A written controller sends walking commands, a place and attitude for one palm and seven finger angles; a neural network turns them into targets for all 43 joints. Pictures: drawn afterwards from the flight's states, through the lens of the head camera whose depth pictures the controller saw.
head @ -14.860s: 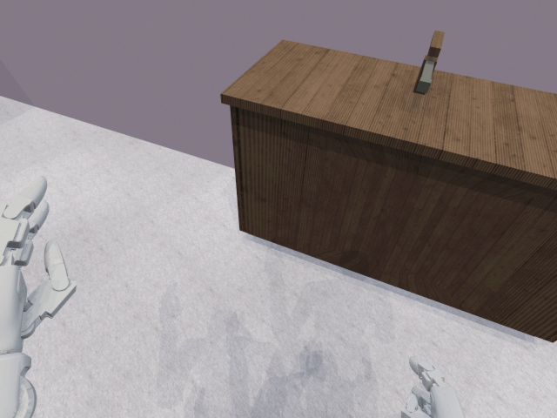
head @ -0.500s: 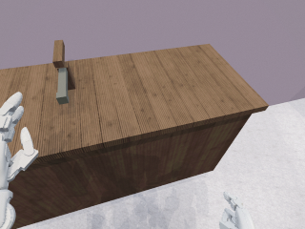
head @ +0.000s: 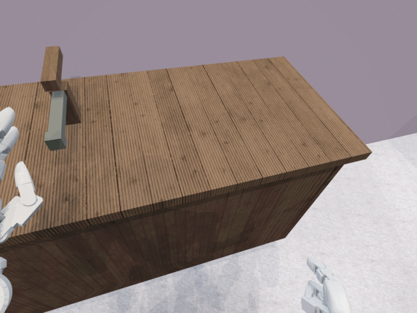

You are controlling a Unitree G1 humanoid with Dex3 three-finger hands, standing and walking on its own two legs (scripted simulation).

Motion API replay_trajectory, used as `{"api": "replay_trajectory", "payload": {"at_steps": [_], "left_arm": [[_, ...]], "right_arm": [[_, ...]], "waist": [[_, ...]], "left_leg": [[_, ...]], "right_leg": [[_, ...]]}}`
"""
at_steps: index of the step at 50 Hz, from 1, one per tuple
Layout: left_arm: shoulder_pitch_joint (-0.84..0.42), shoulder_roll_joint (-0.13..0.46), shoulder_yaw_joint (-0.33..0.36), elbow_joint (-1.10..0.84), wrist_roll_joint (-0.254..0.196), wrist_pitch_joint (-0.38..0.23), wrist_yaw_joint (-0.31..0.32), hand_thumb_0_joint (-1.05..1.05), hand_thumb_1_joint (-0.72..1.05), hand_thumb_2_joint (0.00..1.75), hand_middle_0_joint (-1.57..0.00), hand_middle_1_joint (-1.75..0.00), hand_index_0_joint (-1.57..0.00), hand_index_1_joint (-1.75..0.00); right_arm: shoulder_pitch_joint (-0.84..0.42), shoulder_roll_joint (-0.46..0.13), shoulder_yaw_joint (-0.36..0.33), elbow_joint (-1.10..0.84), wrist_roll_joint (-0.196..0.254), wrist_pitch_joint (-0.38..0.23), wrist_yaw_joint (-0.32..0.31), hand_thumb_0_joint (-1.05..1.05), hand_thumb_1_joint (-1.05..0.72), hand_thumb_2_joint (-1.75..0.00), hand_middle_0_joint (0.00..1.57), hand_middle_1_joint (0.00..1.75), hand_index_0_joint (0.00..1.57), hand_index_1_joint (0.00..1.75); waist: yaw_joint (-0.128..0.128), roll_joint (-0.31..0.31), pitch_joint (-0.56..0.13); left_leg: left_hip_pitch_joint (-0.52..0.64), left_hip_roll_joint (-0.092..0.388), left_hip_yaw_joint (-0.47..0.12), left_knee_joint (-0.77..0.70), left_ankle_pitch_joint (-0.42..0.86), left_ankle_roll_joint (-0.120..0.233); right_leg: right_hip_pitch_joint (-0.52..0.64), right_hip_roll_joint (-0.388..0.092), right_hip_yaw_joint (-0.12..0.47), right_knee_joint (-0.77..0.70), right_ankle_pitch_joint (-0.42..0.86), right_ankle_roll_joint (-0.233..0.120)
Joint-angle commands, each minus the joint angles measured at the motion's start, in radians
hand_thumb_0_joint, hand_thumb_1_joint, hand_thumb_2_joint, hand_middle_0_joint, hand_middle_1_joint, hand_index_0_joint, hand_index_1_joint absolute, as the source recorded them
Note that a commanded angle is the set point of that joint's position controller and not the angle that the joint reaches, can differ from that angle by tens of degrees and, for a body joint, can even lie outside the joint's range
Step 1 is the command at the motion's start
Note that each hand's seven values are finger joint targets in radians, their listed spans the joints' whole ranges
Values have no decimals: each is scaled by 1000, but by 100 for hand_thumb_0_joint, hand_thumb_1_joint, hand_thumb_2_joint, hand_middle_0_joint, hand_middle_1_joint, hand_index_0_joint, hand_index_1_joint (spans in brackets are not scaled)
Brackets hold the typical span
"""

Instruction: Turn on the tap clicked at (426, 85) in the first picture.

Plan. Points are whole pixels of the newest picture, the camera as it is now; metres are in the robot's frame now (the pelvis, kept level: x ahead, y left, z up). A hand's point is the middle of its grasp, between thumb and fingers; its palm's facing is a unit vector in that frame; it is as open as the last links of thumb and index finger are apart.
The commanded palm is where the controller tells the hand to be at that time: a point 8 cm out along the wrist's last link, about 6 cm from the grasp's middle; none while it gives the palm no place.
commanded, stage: shuffle to correct the standing spot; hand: left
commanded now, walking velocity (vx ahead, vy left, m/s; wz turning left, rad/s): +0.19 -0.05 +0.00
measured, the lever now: (55, 140) +0.38 +0.33 +0.10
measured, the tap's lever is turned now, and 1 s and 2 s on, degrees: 0 0 0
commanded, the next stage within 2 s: come to a stop and stand still in 0.06 s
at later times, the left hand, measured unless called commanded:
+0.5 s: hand (80, 157) +0.28 +0.21 +0.19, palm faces +0.40 -0.83 -0.39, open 7.4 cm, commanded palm +0.23 +0.26 +0.20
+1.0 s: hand (65, 135) +0.33 +0.26 +0.18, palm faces +0.35 -0.84 -0.42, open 7.4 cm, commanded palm +0.26 +0.29 +0.20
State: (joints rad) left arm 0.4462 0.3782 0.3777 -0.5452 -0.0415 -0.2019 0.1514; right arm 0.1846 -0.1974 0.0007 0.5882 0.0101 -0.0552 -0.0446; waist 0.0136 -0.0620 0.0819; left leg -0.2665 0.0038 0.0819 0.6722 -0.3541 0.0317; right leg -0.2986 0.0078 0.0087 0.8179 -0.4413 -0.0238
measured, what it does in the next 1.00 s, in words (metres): steps on the spot: right foot, then left foot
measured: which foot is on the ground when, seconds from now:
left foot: down 0.00-0.26, up 0.28-0.48, down 0.50-1.00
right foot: up 0.00-0.24, down 0.26-1.00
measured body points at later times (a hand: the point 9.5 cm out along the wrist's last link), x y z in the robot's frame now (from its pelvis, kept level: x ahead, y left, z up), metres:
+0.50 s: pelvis +0.07 -0.03 +0.01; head +0.09 -0.01 +0.46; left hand +0.25 +0.26 +0.21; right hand +0.26 -0.27 -0.06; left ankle +0.11 +0.09 -0.72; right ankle +0.15 -0.13 -0.72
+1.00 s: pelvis +0.10 +0.01 +0.02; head +0.12 +0.03 +0.47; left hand +0.30 +0.30 +0.20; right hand +0.24 -0.19 -0.07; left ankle +0.11 +0.09 -0.72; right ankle +0.15 -0.12 -0.72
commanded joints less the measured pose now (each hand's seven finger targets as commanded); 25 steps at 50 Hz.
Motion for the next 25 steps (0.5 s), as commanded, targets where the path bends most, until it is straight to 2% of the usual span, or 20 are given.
{"api": "replay_trajectory", "payload": {"at_steps": [1, 2, 4, 5, 7, 8, 10, 11, 12, 13, 14, 15, 16, 17, 19, 21, 22, 23, 24, 25], "left_arm": [[-155, 194, 121, -234, 4, -62, 9, 0, 90, 90, -20, -30, -20, -30], [-184, 207, 124, -279, 9, -59, 7, 0, 90, 90, -20, -30, -20, -30], [-116, 167, 95, -231, 19, -49, -2, 0, 90, 90, -20, -30, -20, -30], [-84, 154, 88, -235, 18, -47, -6, 0, 90, 90, -20, -30, -20, -30], [-9, 158, 104, -222, 11, -50, -10, 0, 90, 90, -20, -30, -20, -30], [32, 151, 105, -199, 10, -47, -13, 0, 90, 90, -20, -30, -20, -30], [58, 160, 126, -147, 7, -35, -11, 0, 90, 90, -20, -30, -20, -30], [24, 164, 132, -143, 7, -31, -11, 0, 90, 90, -20, -30, -20, -30], [16, 170, 127, -127, 4, -27, -12, 0, 90, 90, -20, -30, -20, -30], [-15, 207, 162, -130, -1, -31, -6, 0, 90, 90, -20, -30, -20, -30], [-43, 206, 166, -126, -9, -38, -9, 0, 90, 90, -20, -30, -20, -30], [-67, 224, 189, -126, -2, -46, -9, 0, 90, 90, -20, -30, -20, -30], [-38, 190, 160, -125, -11, -39, -10, 0, 90, 90, -20, -30, -20, -30], [-50, 220, 165, -200, -18, -36, -4, 0, 90, 90, -20, -30, -20, -30], [-18, 181, 142, -203, -11, -40, 11, 0, 90, 90, -20, -30, -20, -30], [-3, 170, 125, -234, -3, -41, 25, 0, 90, 90, -20, -30, -20, -30], [0, 189, 132, -262, -3, -45, 30, 0, 90, 90, -20, -30, -20, -30], [6, 166, 112, -252, 0, -47, 33, 0, 90, 90, -20, -30, -20, -30], [-13, 162, 101, -264, 3, -46, 34, 0, 90, 90, -20, -30, -20, -30], [-37, 160, 100, -267, 5, -45, 36, 0, 90, 90, -20, -30, -20, -30]], "right_arm": [[-74, -112, -41, -140, -11, -70, 5, 0, -90, -90, 20, 30, 20, 30], [-88, -110, -39, -138, -3, -79, 7, 0, -90, -90, 20, 30, 20, 30], [-57, -117, -47, -124, 2, -88, 14, 0, -90, -90, 20, 30, 20, 30], [-49, -121, -49, -128, 6, -93, 19, 0, -90, -90, 20, 30, 20, 30], [-55, -119, -42, -145, 4, -102, 21, 0, -90, -90, 20, 30, 20, 30], [-32, -121, -45, -146, 1, -101, 22, 0, -90, -90, 20, 30, 20, 30], [-48, -113, -38, -157, 4, -86, 19, 0, -90, -90, 20, 30, 20, 30], [-57, -115, -39, -159, 9, -79, 20, 0, -90, -90, 20, 30, 20, 30], [-71, -102, -35, -158, 13, -75, 19, 0, -90, -90, 20, 30, 20, 30], [-62, -103, -46, -160, 8, -82, 22, 0, -90, -90, 20, 30, 20, 30], [-65, -94, -40, -163, 7, -93, 28, 0, -90, -90, 20, 30, 20, 30], [-56, -84, -23, -149, -6, -101, 28, 0, -90, -90, 20, 30, 20, 30], [-35, -105, -43, -133, 10, -90, 29, 0, -90, -90, 20, 30, 20, 30], [-78, -108, -39, -136, 18, -77, 28, 0, -90, -90, 20, 30, 20, 30], [-101, -86, -17, -142, 5, -73, 11, 0, -90, -90, 20, 30, 20, 30], [-86, -89, -18, -140, -4, -78, 3, 0, -90, -90, 20, 30, 20, 30], [-97, -93, -20, -129, -8, -81, -4, 0, -90, -90, 20, 30, 20, 30], [-83, -95, -27, -136, -9, -84, -7, 0, -90, -90, 20, 30, 20, 30], [-77, -108, -36, -147, -7, -85, -10, 0, -90, -90, 20, 30, 20, 30], [-79, -127, -49, -153, -5, -86, -13, 0, -90, -90, 20, 30, 20, 30]], "waist": [[-38, 216, -108], [-30, 193, -100], [-18, 201, -84], [-10, 238, -100], [-6, 279, -145], [-12, 281, -157], [6, 219, -191], [12, 155, -223], [4, 27, -257], [-6, -118, -312], [-2, -191, -286], [-12, -109, -196], [-9, -141, -188], [2, -100, -159], [7, -69, -163], [6, -43, -181], [-1, 17, -176], [2, 33, -175], [5, 46, -167], [9, 101, -148]], "left_leg": [[288, 355, -566, -369, 435, 230], [314, 349, -503, -349, 513, 225], [268, 292, -338, -325, 566, 188], [242, 253, -252, -318, 565, 160], [203, 199, -128, -289, 599, 104], [179, 189, -122, -267, 615, 85], [101, 182, -77, -134, 626, 52], [26, 157, -54, -27, 556, 32], [-64, 96, -12, 150, 449, 3], [-186, -5, -4, 362, 192, -28], [-209, -16, -78, 480, -129, -40], [-161, 31, -112, 434, -180, -41], [-130, 44, -120, 364, -184, -45], [-81, 51, -111, 282, -182, -41], [-30, 37, -68, 124, -118, -31], [41, 5, -40, -54, 0, -26], [117, -5, -33, -136, 71, -23], [120, -1, -48, -188, 108, -22], [114, 27, -80, -224, 111, -17], [79, 82, -150, -273, 80, 1]], "right_leg": [[-416, -10, 36, 423, -67, 5], [-451, -30, 42, 424, -35, 6], [-425, -49, 8, 295, 49, 4], [-354, -52, -28, 183, 98, 2], [-195, -31, -85, -29, 172, 0], [-120, -7, -116, -104, 200, -3], [96, 34, -160, -293, 282, -3], [245, 29, -149, -367, 384, -6], [365, -61, -25, -377, 555, -50], [437, -235, 239, -405, 743, -143], [349, -364, 367, -482, 773, -197], [181, -359, 311, -518, 663, -176], [130, -352, 318, -532, 520, -169], [75, -355, 326, -550, 446, -164], [77, -304, 226, -546, 338, -133], [82, -266, 172, -538, 224, -96], [37, -253, 158, -523, 197, -76], [51, -236, 131, -499, 167, -59], [50, -214, 126, -476, 131, -45], [40, -175, 120, -443, 88, -32]]}}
